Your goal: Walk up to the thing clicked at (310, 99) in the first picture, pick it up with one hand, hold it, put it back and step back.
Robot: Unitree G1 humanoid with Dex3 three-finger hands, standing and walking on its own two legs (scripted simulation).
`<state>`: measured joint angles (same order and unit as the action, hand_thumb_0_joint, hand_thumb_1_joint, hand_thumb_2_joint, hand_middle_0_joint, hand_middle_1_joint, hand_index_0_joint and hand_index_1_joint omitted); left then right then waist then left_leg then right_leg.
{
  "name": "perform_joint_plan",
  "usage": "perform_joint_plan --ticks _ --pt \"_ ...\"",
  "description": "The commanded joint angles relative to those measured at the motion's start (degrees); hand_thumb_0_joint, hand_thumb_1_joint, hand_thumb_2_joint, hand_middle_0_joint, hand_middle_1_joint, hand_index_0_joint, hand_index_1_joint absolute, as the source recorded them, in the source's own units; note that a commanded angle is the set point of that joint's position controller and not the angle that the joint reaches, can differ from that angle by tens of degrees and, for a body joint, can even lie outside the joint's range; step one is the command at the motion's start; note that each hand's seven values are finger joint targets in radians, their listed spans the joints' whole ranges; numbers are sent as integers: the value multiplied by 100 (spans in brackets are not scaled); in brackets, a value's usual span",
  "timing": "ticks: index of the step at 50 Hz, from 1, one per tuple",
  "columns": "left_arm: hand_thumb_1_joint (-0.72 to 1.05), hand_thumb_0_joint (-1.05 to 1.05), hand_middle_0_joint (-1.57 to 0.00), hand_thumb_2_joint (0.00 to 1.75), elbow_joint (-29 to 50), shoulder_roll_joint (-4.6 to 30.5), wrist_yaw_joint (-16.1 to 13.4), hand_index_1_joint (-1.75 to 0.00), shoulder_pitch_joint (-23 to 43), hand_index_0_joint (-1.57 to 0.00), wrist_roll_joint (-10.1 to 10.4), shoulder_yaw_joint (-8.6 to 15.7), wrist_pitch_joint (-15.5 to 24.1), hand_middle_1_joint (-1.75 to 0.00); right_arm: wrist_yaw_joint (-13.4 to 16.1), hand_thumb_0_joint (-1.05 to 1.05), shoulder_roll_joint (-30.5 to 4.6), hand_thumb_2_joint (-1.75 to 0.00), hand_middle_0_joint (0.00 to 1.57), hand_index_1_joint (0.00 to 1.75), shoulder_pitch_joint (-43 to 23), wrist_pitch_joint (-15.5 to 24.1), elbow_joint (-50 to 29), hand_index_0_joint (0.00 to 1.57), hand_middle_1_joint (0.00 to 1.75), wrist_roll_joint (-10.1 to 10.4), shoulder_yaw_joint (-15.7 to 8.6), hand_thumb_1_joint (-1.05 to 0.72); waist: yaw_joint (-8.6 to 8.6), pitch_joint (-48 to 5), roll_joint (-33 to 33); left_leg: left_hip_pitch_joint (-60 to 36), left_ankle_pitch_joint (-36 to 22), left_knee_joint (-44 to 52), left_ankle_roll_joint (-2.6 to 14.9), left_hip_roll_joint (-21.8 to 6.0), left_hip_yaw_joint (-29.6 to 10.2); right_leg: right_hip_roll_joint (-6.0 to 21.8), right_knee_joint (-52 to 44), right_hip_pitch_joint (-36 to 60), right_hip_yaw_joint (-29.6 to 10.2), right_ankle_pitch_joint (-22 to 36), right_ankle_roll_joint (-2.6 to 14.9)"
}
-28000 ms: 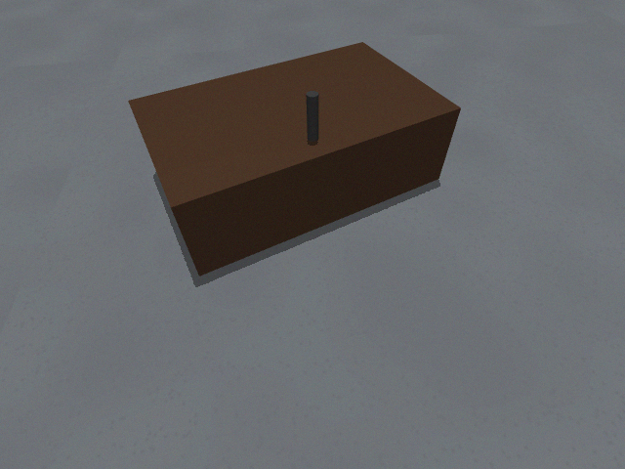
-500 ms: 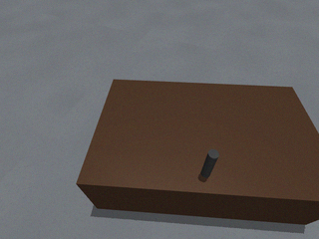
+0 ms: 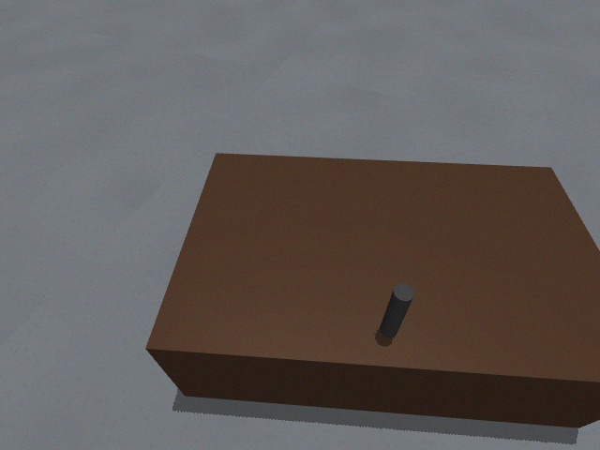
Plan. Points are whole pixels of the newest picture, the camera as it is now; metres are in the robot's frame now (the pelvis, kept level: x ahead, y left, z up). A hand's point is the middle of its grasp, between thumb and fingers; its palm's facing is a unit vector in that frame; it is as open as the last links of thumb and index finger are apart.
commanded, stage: stand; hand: right
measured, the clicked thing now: (395, 312) +0.45 -0.20 -0.30
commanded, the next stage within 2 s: step back in 0.04 s
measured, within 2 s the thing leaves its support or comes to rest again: neither
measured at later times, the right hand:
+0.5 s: hand out of the picture -0.04 -0.22 -0.15, palm faces -0.05 +0.90 -0.44, open 7.4 cm
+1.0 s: hand out of the picture -0.06 -0.23 -0.17, palm faces +0.01 +0.93 -0.37, open 7.4 cm
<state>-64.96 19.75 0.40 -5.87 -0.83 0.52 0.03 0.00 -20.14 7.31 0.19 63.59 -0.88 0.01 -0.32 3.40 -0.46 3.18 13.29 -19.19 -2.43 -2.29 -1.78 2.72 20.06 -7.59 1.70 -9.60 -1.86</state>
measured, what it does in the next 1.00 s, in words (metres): walks backwards: right foot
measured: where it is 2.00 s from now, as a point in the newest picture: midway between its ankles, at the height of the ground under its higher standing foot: outside the picture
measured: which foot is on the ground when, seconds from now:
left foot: down 0.00-0.78, up 0.80-1.00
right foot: down 0.00-0.34, up 0.36-0.72, down 0.74-1.00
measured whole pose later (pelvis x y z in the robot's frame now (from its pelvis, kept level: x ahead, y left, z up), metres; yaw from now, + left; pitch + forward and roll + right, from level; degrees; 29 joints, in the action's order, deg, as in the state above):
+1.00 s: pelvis -0.16 +0.05 -0.01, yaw -4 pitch +0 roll +2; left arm -45.4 19.1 -0.8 -6.7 -2.0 3.4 -2.3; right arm 1.8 -23.4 7.2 -2.2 49.4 0.3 -2.0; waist -1.3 9.5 -1.4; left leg 22.7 29.2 -62.2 -1.1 5.4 -8.6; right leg -0.9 31.8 -18.1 -2.7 -13.1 1.9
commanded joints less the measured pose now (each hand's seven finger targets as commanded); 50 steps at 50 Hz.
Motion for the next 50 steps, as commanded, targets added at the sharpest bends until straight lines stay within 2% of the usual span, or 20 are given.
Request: perform_joint_plan --ticks 1,2,6,10,12,15,16,17,19,21,24,31,34,36,37,38,39,40,44,50 --pt "90 0 -20 90 357 1251 -76 -30 187 -20 23 251 138 -30 72 0 -1232 -90 20 30 -140 109 -339 20 30 31 -257 -90 19 -397 126 337 -1081 310 291 -495 -244 510 -233 359 -391 1072 258" --pt "90 0 -20 90 551 1523 -115 -30 198 -20 122 509 88 -30 44 0 -1437 -90 20 30 -313 -18 -413 20 30 42 -337 -90 -61 311 146 920 -1644 -285 483 -352 -267 421 200 -62 -436 1702 279" --pt "90 0 -20 90 837 1559 -159 -30 86 -20 119 603 13 -30 25 0 -1293 -90 20 30 -31 -118 -619 20 30 116 -376 -90 32 -316 388 920 -1307 -1110 553 -142 -55 712 311 -54 -702 1766 729" --pt "90 0 -20 90 1313 1802 -177 -30 486 -20 -40 683 -37 -30 -24 0 -1208 -90 20 30 332 -279 -803 20 30 77 -481 -90 99 -685 1189 1068 1578 -3112 481 428 97 1809 6 -642 -1674 1492 1601" --pt "90 0 -20 90 1513 1799 -178 -30 724 -20 -80 683 -58 -30 -65 0 -1218 -90 20 30 602 -306 -858 20 30 95 -517 -90 233 -660 1260 904 1784 -3251 568 258 -171 1768 176 -1210 -1474 1165 1544" --pt "90 0 -20 90 1791 1546 -195 -30 1073 -20 -70 567 -136 -30 -41 0 -1322 -90 20 30 946 -225 -911 20 30 73 -606 -90 480 -655 914 895 -15 -1342 612 -124 -369 986 1411 -1218 -872 753 830" --pt "90 0 -20 90 1826 1228 -194 -30 840 -20 7 509 -190 -30 -8 0 -1688 -90 20 30 690 -178 -978 20 30 -29 -687 -90 328 -476 -623 1004 -1557 -291 663 -832 -1467 -4 2516 -1561 -442 -311 510" --pt "90 0 -20 90 1855 1063 -236 -30 782 -20 35 509 -242 -30 25 0 -2030 -90 20 30 575 -135 -1056 20 30 -109 -769 -90 273 -286 -1219 636 -2717 78 781 -1335 -2391 -903 3303 -2354 -725 -2352 377" --pt "90 0 -20 90 1745 1117 -296 -30 163 -20 23 520 -332 -30 69 0 -2079 -90 20 30 239 -108 -1298 20 30 -156 -757 -90 67 -439 -796 771 -3530 -276 1104 -1618 -2175 -905 4265 -2270 -1252 -2668 367" --pt "90 0 -20 90 1675 1237 -334 -30 319 -20 32 574 -340 -30 136 0 -1913 -90 20 30 -59 -108 -1417 20 30 -185 -747 -90 72 -406 -1011 903 -2907 -240 1144 -1461 -1865 -907 4681 -2200 -1553 -2262 360" --pt "90 0 -20 90 1619 1274 -272 -30 -187 -20 44 575 -314 -30 212 0 -1459 -90 20 30 -276 -70 -1581 20 30 -132 -651 -90 -204 -622 -913 -147 -3311 -808 1055 -953 -1046 -867 4845 -2525 -1312 -1612 270" --pt "90 0 -20 90 2001 1154 -216 -30 140 -20 -21 573 -188 -30 276 0 -1439 -90 20 30 516 -106 -1609 20 30 -19 -712 -90 302 -654 -579 -954 -3568 -1079 1392 -1186 -1074 -587 2743 -2138 -817 -1762 102" --pt "90 0 -20 90 1914 1126 -180 -30 -215 -20 -60 608 -148 -30 233 0 -1536 -90 20 30 232 -136 -1743 20 30 13 -711 -90 159 -714 -635 -182 -2848 -1249 1357 -1120 -899 -463 1711 -1218 -433 -1431 250" --pt "90 0 -20 90 1756 1034 -171 -30 -645 -20 -82 632 -105 -30 202 0 -1535 -90 20 30 -29 -168 -1811 20 30 60 -673 -90 -74 -831 -464 228 -2424 -1629 1133 -954 -688 -476 491 -476 -329 -131 378" --pt "90 0 -20 90 1739 1222 -182 -30 -675 -20 -121 680 -69 -30 182 0 -1384 -90 20 30 -105 -171 -1845 20 30 109 -627 -90 -99 -943 -129 801 -1690 -1858 901 -751 -589 -153 497 40 -844 797 483" --pt "90 0 -20 90 1839 1565 -184 -30 -568 -20 -148 767 -42 -30 168 0 -1241 -90 20 30 -178 -162 -1929 20 30 158 -573 -90 -80 -869 697 1622 -687 -2419 616 -164 -305 553 472 295 -1846 1549 878" --pt "90 0 -20 90 1956 1892 -161 -30 -307 -20 -68 810 -71 -30 195 0 -1109 -90 20 30 -276 -200 -1929 20 30 156 -541 -90 -200 -439 1566 1986 1557 -3427 353 743 30 1577 72 -340 -2956 2056 1800" --pt "90 0 -20 90 2123 2004 -162 -30 -181 -20 -130 828 -40 -30 240 0 -1246 -90 20 30 -200 -251 -1860 20 30 122 -609 -90 -285 -152 1572 1884 2556 -4600 268 731 -501 2046 -71 -1017 -3558 2163 2234" --pt "90 0 -20 90 2307 1297 -205 -30 142 -20 -41 713 -76 -30 208 0 -1239 -90 20 30 257 -200 -1615 20 30 171 -500 -90 51 -319 711 2341 1684 -4984 204 999 -827 826 492 -340 -1619 2693 1356" --pt "90 0 -20 90 2468 1236 -243 -30 -403 -20 -124 714 -128 -30 262 0 -1138 -90 20 30 241 -72 -1854 20 30 101 -431 -90 -301 -843 982 2661 1707 -3276 27 558 -357 932 942 1125 -1459 3055 1478"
